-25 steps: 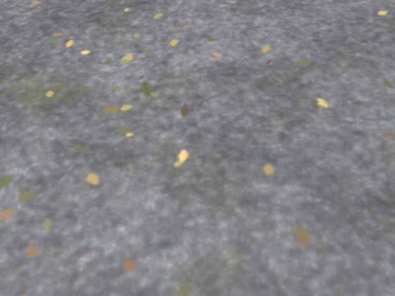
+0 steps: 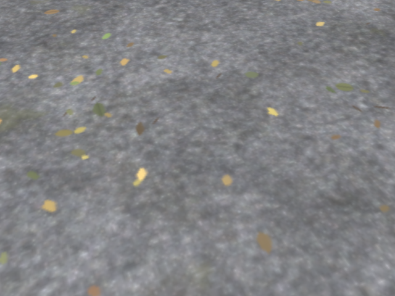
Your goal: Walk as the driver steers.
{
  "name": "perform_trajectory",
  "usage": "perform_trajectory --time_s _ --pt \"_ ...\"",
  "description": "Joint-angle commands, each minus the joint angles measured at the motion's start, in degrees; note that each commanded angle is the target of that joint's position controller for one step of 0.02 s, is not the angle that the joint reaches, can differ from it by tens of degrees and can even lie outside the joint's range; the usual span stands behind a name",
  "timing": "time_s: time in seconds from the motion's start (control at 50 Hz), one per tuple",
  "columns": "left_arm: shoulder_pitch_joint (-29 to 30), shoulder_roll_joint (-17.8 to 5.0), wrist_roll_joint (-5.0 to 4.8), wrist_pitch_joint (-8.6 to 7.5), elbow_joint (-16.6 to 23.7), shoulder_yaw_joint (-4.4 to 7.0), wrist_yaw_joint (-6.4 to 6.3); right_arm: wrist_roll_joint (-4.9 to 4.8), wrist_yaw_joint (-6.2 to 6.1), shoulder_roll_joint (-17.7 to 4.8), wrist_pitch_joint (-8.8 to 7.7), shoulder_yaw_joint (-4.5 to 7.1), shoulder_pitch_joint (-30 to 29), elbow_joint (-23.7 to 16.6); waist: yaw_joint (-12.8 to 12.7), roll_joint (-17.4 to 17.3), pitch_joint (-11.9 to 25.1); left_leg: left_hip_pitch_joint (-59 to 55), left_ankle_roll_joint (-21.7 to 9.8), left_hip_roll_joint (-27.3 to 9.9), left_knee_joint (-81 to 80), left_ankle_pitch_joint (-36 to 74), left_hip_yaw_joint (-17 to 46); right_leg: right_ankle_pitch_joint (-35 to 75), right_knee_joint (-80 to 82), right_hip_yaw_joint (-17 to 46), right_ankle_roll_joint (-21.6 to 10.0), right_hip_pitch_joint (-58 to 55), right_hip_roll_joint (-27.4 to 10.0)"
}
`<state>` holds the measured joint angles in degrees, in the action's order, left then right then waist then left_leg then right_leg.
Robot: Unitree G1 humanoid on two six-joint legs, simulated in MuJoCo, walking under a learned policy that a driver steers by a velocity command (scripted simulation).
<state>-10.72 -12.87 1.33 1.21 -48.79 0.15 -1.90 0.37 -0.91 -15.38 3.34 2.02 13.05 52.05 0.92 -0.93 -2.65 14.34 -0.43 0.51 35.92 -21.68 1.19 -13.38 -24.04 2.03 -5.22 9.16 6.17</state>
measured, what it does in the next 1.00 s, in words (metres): walks ahead: left foot, then right foot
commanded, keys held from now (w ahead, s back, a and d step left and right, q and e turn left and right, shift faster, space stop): q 0.10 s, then w+q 0.40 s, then w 0.12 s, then w+e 0.38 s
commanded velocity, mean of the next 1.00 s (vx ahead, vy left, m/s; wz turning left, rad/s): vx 0.33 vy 0.00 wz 0.22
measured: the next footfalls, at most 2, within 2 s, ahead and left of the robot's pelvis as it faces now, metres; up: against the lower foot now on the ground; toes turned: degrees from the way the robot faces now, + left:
left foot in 0.04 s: +0.02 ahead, +0.11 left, +0.00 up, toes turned -1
right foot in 0.40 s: +0.12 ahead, -0.10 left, +0.00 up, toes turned +17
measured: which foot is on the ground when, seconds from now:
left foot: up 0.00-0.02, down 0.04-0.40, up 0.42-0.82, down 0.84-1.00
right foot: down 0.00-0.06, up 0.08-0.38, down 0.40-0.84, up 0.86-1.00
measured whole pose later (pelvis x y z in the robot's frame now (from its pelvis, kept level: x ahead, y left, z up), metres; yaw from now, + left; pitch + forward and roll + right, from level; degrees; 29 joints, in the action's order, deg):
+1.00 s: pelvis +0.30 +0.11 +0.00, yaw +13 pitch +0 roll +0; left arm -22.1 -13.7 0.9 -2.0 -54.2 2.4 0.9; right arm 1.8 0.3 -13.2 -3.9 1.6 10.2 47.4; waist -2.5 1.5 -3.1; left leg 13.7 -4.3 1.5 24.7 -11.7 -7.1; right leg -18.0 -64.3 1.1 -4.5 22.4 -2.1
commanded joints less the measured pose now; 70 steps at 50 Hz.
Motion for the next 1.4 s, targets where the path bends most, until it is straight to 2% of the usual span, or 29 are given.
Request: perform_trajectory --time_s 0.02,0.06,0.08,0.1,0.14,0.18,0.32,0.38,0.4,0.44,0.46,0.5,0.54,0.74,0.82,0.84,0.86,0.88,0.9,0.94,0.98,1.1,1.18,1.28,1.32,1.34,1.36,1.38,1.4 --pt "-0.9 -12.16 -0.61 -0.13 1.31 3.39 -0.91 -0.04 -0.25 -5.16 -1.82 0.8 0.35 -3.04 0.14 4.22 1.64 -1.56 -1.63 0.31 -9.99 7.08 -0.07 23.43 0.91 11.09 -5.28 -2.16 -17.56" --pt "-0.1 -10.68 -0.35 -0.38 2.89 3.45 -0.91 1.09 -0.48 -9.99 -2.79 1.73 2.57 -3.36 -0.29 -3.26 3.85 -7.03 -5.06 -8.32 -14.86 23.83 13.99 14.33 -9.96 5.28 -0.94 3.38 -11.1" --pt "1.29 -7.99 -0.75 0.07 3.83 3.11 -0.98 0.09 -0.09 -13.67 -2.69 2.94 2.25 -3.1 -0.64 -10.98 1.37 -7.34 -12.33 -16.39 -15.25 41.21 24.61 -4.38 -16.04 -2.3 2.28 11.05 -1.3" --pt "2.58 -8.08 -0.27 0.55 3.83 2.99 -1.22 0.4 0.34 -11.25 -2.89 2.4 4.74 -2.99 1.64 -10.69 2.31 -9.04 -17.38 -20.94 -18.18 44.81 29.99 -20.23 -26.21 -0.82 3.02 15.44 -0.43" --pt "2.14 -8.31 0.31 0.35 3.44 3.15 -0.02 0.4 0.29 -11.04 -2.33 3.24 3.41 -2.88 -0.25 -4.7 1.95 -8.99 -16.24 -14.52 -20.74 15.19 25.38 -17.44 -33.47 1.77 3.58 19.07 -3.14" --pt "4.62 -9.28 0.57 -0.33 4.51 3.3 1.58 0.44 0.0 -8.97 -1.76 3.05 1.33 -3.73 -0.2 -6.79 -0.47 -8.24 -13.38 -9.83 -24.73 -4.93 24.02 -12.49 -29.61 1.24 4.8 21.6 -5.04" --pt "8.06 -8.26 -0.12 -2.77 6.9 2.39 2.45 0.92 0.94 -11.87 -2.92 5.08 4.82 -3.61 2.26 -6.8 1.38 -7.64 -13.99 -8.0 -22.89 -4.25 26.0 -11.22 -13.82 -0.85 6.6 16.13 -3.76" --pt "-1.23 -8.01 -0.83 -3.6 4.8 2.5 1.37 0.72 1.48 -11.53 -2.94 5.38 -1.97 -6.12 -4.16 -5.52 1.36 6.48 -9.93 -3.76 -18.0 -5.95 24.43 -2.62 0.56 -2.0 5.21 -3.63 -2.42" --pt "-6.43 -10.21 -0.56 -4.11 3.44 3.22 0.49 0.63 1.34 -9.71 -3.34 5.05 -2.86 -6.84 -6.68 -1.85 2.15 14.94 -7.31 -0.43 -12.06 -9.5 21.96 -2.21 3.19 0.16 4.8 -14.2 -4.62" --pt "-12.63 -21.82 1.17 -4.33 2.96 5.68 -0.59 0.32 1.4 -3.48 -4.47 3.02 -3.99 -10.54 -7.61 16.41 4.01 29.34 -3.76 9.45 15.4 -13.02 7.48 -34.95 19.21 37.97 -1.85 -17.42 -29.84" --pt "-8.73 -18.61 1.22 -4.2 3.47 5.26 -0.43 1.3 1.56 -7.13 -4.4 3.48 -3.15 -10.28 -3.85 10.04 -0.87 29.77 -4.19 2.6 22.29 -7.21 8.25 -36.02 18.39 36.59 -4.2 -11.72 -30.29" --pt "-4.0 -11.15 0.44 -5.08 5.09 3.42 0.27 1.41 3.07 -7.37 -4.59 3.67 -1.07 -7.77 -1.5 5.03 -4.23 27.77 -3.2 -0.23 23.75 1.69 6.76 -21.5 17.73 21.84 -2.39 -7.99 -23.33" --pt "-6.76 -9.41 0.53 -6.19 3.93 2.82 0.52 2.21 4.18 -6.05 -4.39 3.22 -1.33 -7.4 -2.22 6.92 -2.49 26.67 -2.3 -0.49 26.41 6.57 4.97 -6.53 17.1 12.61 -1.99 -8.67 -19.42" --pt "-17.4 -9.36 -0.5 -6.77 -3.8 2.5 2.05 2.04 5.0 -1.55 -4.97 -0.33 -19.4 -14.05 -4.81 8.13 -3.24 18.96 -1.1 -0.27 1.54 13.03 -6.35 28.73 14.3 3.35 -4.79 -8.37 -17.51" --pt "-16.1 -11.39 -1.04 -6.22 -5.25 3.03 1.86 1.76 2.58 -5.34 -6.19 0.94 -4.91 -9.81 3.19 6.79 4.17 -2.22 -5.22 3.59 -7.4 13.46 -6.06 50.86 -2.4 2.59 -2.38 -8.78 -17.27" --pt "-15.45 -10.52 -1.53 -6.24 -4.83 2.75 1.98 2.55 1.64 -7.89 -6.94 1.9 4.22 -7.11 6.99 5.64 9.57 -16.69 -6.62 -0.15 -8.72 14.99 -2.68 42.08 -13.6 1.14 -1.27 -0.98 -14.86" --pt "-16.1 -6.1 -1.39 -6.29 -2.36 1.68 2.16 3.75 0.66 -13.18 -7.27 3.12 13.6 -6.28 9.06 -3.3 18.59 -30.61 -8.61 -17.46 -10.23 5.12 15.09 12.82 -31.08 -1.23 -0.56 10.11 -10.53" --pt "-22.57 -2.84 -2.47 -5.46 -2.46 1.53 1.81 3.37 0.67 -15.84 -6.62 3.66 12.12 -6.24 4.86 -12.3 22.7 -34.57 -13.19 -28.02 -18.25 1.3 36.97 -17.27 -45.29 -0.31 0.18 23.3 -3.22" --pt "-18.04 -8.34 -0.94 -4.59 -3.19 3.07 1.49 1.55 0.87 -10.87 -6.29 2.91 7.39 -6.83 4.06 -3.48 13.71 -25.55 -11.81 -24.44 -20.06 -3.91 32.21 -11.97 -47.97 2.99 -0.5 26.05 -7.14" --pt "-14.41 -5.37 -1.06 -4.41 -2.96 2.97 2.31 1.35 1.25 -4.31 -7.23 1.2 -0.22 -7.43 0.42 -3.07 2.36 -11.86 -9.28 -18.65 -24.45 6.03 16.62 -4.27 -44.12 1.97 -0.24 24.09 -10.36" --pt "-15.12 -4.41 0.1 -3.03 -3.67 3.21 3.11 1.14 0.88 -2.48 -8.28 0.73 -0.18 -6.47 -1.74 -4.27 0.68 -6.78 -7.58 -15.46 -26.24 13.88 7.89 -2.7 -42.47 1.2 0.71 20.96 -11.46" --pt "-7.13 -2.22 0.5 -1.49 0.08 3.4 4.32 0.42 0.09 -2.28 -9.87 0.72 4.05 -3.95 -3.4 -3.96 -1.29 -7.38 -7.46 -13.81 -23.97 48.65 -6.94 5.1 -37.38 -2.51 2.85 26.87 -10.58" --pt "1.64 -0.53 0.32 -1.83 3.49 2.02 5.39 0.19 -0.69 -3.42 -8.85 0.72 4.71 -3.21 -1.26 -4.86 -1.49 -6.62 -6.12 -11.19 -21.04 51.46 -13.58 13.74 -18.89 -7.79 2.85 20.66 -8.0" --pt "-2.33 -4.21 1.58 -1.94 4.11 2.92 5.07 -0.05 -1.93 -7.01 -7.14 1.95 5.51 -2.85 -2.98 -5.33 3.68 -13.81 -5.53 -14.3 -6.02 64.16 -13.71 5.66 -11.84 -9.7 -1.34 12.2 -3.5" --pt "-11.03 -6.9 2.23 -3.34 2.03 4.24 3.91 -0.36 -1.65 -7.79 -6.15 2.36 4.22 -3.74 -7.34 -1.01 8.87 -10.76 -3.54 -12.28 14.09 50.64 -14.21 13.03 -1.44 -7.37 -4.3 1.28 -2.39" --pt "-11.89 -12.58 1.93 -3.9 2.47 5.61 3.01 0.02 -1.25 -4.76 -6.07 1.72 7.82 -5.26 -5.66 8.02 12.98 1.51 -1.12 -7.23 30.42 13.31 -14.46 42.09 -4.66 6.52 -7.67 -10.51 -15.13" --pt "-11.09 -18.44 -0.14 -2.75 3.77 7.43 2.68 -0.76 -0.9 -2.56 -5.04 1.26 12.23 -7.86 -2.84 15.16 21.45 17.05 1.4 3.76 48.35 -18.18 -7.49 61.06 -4.42 30.11 -21.39 -22.36 -29.61" --pt "-10.2 -16.05 -2.23 -1.5 5.35 7.36 2.35 1.18 -0.88 -4.82 -4.34 1.39 9.14 -7.11 -4.97 3.67 21.54 19.15 1.65 -0.39 48.1 -13.56 0.61 46.84 -0.21 27.35 -20.97 -17.91 -28.01" --pt "-5.64 -12.73 -2.06 -0.8 5.92 6.41 1.86 0.82 -0.73 -4.6 -4.2 1.4 5.15 -8.07 -3.9 2.26 12.75 20.47 1.69 -1.85 45.58 -9.04 0.68 34.14 3.1 23.28 -19.1 -9.38 -25.58"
